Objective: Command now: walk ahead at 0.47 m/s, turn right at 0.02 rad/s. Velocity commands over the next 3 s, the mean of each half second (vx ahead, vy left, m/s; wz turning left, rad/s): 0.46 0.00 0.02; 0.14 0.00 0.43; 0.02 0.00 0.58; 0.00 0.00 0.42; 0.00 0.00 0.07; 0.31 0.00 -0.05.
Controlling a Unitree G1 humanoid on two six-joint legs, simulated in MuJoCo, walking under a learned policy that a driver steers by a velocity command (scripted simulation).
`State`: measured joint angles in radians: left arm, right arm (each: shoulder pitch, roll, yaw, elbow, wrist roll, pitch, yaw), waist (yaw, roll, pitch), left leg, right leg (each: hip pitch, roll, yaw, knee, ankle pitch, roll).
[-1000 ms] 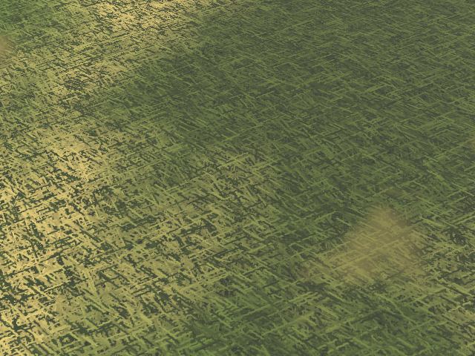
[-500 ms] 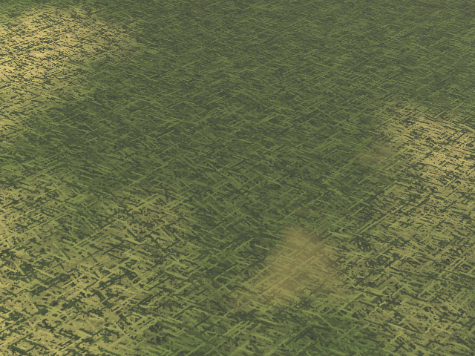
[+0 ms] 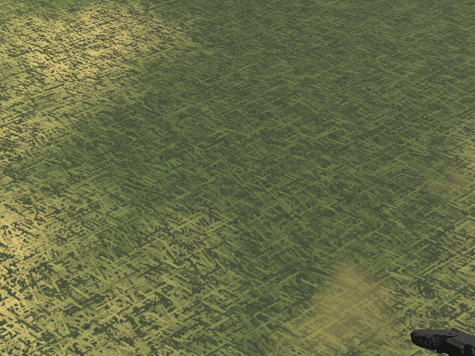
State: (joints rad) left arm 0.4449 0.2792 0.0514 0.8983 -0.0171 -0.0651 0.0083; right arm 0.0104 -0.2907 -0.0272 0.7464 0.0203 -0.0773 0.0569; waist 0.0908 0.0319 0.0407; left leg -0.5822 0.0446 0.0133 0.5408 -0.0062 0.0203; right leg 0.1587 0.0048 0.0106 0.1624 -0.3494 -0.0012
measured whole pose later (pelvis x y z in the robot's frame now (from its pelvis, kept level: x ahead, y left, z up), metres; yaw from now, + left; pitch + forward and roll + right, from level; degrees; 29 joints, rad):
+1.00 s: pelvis +0.41 +0.02 +0.00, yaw +17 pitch +0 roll -3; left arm 0.08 0.30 0.07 0.83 -0.01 0.00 0.02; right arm 0.19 -0.31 -0.08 0.70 0.01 0.07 0.00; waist -0.01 0.00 0.06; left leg -0.34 0.06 0.04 0.62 -0.25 0.02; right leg -0.28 -0.10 -0.24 0.50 -0.20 0.02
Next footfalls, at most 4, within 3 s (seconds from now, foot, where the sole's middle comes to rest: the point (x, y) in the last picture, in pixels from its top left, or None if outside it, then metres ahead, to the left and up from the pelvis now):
0.06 left None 0.22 0.12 -0.77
0.56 right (311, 337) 0.52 -0.11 -0.77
1.00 left None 0.44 0.14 -0.77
1.48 right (293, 325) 0.55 -0.06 -0.77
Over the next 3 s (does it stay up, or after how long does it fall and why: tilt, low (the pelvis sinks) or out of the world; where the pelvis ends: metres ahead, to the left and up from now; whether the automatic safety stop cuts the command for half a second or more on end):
stays up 0.50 0.15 0.01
